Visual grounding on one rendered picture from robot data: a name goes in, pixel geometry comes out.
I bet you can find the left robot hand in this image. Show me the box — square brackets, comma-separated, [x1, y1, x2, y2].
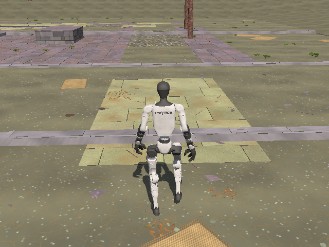
[134, 143, 146, 155]

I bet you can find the right robot upper arm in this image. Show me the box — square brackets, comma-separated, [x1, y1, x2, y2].
[174, 103, 188, 133]

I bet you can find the right robot hand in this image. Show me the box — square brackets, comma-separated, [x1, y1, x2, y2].
[184, 148, 196, 162]

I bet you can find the robot right forearm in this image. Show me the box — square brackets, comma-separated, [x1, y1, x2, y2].
[183, 125, 194, 150]

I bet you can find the robot left forearm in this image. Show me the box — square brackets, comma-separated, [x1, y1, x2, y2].
[135, 124, 145, 145]

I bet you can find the robot right shin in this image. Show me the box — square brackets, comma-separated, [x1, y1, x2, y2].
[174, 160, 181, 194]

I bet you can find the left robot upper arm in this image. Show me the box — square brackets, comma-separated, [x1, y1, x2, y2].
[140, 104, 153, 132]

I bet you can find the right robot thigh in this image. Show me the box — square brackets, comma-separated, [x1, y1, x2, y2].
[171, 143, 182, 169]

